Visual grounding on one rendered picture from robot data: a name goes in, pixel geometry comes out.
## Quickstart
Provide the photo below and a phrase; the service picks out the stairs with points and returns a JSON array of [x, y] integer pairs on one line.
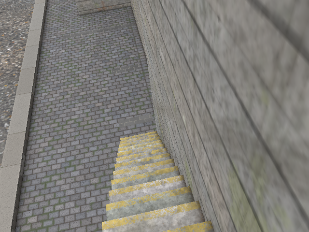
[[149, 194]]

